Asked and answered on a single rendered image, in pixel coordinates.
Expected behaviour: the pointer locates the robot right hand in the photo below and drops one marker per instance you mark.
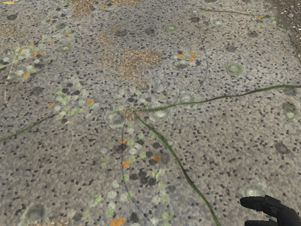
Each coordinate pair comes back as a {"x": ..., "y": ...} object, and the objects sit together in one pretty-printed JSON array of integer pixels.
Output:
[{"x": 272, "y": 207}]

